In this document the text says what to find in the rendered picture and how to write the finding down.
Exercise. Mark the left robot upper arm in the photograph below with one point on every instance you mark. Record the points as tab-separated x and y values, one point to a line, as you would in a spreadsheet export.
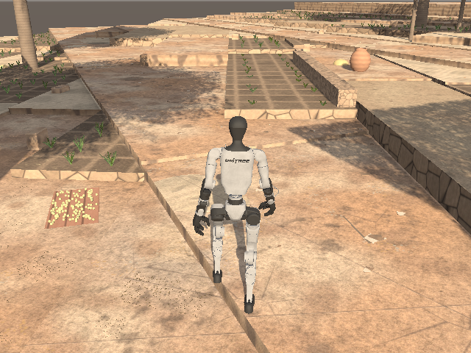
210	168

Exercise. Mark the right robot forearm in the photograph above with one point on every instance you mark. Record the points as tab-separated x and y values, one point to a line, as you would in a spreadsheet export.
268	193

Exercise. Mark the right robot hand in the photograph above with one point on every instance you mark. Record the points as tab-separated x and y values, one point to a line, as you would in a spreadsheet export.
265	205

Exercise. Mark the right robot upper arm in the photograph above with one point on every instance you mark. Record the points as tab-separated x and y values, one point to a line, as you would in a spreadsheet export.
263	169

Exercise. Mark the robot right shin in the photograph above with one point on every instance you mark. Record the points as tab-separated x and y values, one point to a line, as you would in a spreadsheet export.
250	274

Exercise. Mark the left robot forearm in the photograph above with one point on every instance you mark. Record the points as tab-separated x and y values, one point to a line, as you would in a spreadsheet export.
203	200

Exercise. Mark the robot torso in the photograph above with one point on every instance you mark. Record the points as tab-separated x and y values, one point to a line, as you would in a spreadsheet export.
236	178

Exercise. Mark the left robot hand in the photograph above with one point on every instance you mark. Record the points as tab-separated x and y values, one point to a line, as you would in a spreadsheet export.
197	225

